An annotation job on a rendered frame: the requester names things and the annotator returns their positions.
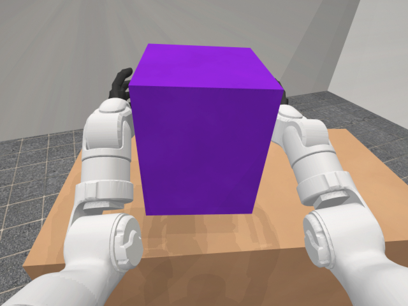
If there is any robot right hand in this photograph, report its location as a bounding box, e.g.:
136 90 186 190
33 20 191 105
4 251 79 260
276 79 288 105

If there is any robot right upper arm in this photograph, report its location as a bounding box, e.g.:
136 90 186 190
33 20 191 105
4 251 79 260
303 203 408 306

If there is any pedestal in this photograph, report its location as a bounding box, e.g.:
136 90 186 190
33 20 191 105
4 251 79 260
23 129 408 306

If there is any robot left upper arm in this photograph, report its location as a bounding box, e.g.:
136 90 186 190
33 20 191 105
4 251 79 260
1 213 143 306

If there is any robot left forearm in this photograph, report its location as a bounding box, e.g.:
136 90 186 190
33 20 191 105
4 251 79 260
63 98 135 264

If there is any carton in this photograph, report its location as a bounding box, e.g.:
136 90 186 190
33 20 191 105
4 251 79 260
128 43 284 215

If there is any robot right forearm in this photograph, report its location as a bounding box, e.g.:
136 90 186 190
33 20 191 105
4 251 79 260
271 105 385 253

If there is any robot left hand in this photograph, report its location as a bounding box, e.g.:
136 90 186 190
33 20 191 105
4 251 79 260
108 68 133 107

